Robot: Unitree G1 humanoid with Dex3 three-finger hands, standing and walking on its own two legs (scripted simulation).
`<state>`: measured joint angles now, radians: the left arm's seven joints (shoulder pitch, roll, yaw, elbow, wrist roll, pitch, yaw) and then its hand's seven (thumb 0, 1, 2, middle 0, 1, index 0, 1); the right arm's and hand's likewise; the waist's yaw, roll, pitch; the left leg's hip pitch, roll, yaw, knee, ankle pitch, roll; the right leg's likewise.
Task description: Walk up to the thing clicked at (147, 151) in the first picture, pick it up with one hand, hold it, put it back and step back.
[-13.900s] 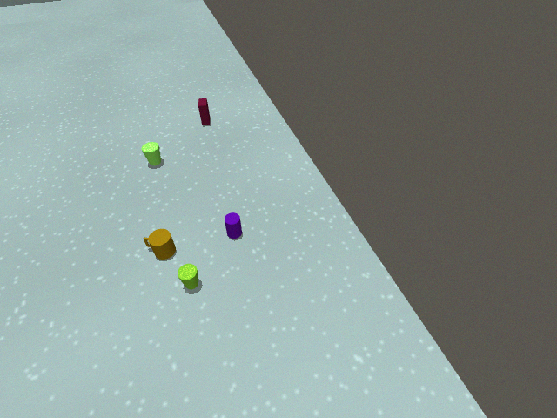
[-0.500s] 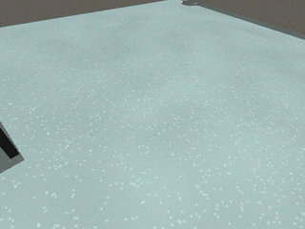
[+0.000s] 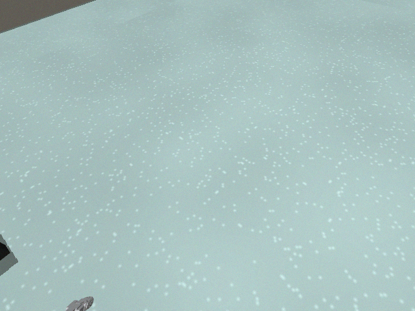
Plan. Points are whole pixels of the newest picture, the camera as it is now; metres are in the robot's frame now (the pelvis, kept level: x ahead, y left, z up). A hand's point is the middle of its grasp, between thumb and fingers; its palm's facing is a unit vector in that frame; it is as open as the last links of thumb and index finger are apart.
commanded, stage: walk up
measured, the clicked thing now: out of the picture -0.02 -1.21 -0.72
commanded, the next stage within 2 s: none
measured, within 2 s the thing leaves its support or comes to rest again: neither
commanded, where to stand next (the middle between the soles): +0.72 +0.03 m, yaw +4 degrees
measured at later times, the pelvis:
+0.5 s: pelvis +0.24 +0.05 +0.00, yaw +1 degrees
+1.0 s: pelvis +0.43 -0.02 +0.00, yaw +2 degrees
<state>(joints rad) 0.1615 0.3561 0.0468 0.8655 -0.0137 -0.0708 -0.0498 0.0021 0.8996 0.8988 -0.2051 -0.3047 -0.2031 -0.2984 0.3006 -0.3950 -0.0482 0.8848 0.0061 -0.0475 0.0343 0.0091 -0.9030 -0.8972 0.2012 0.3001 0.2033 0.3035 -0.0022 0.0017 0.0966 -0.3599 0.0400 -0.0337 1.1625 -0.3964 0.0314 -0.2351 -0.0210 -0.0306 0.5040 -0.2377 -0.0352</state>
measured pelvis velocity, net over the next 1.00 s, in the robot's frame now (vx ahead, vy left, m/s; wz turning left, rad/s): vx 0.43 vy -0.02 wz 0.03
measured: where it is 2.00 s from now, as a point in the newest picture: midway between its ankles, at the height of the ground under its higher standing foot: (215, 219)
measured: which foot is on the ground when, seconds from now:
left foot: up 0.00-0.24, down 0.26-0.76, up 0.78-1.00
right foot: down 0.00-0.28, up 0.30-0.70, down 0.72-1.00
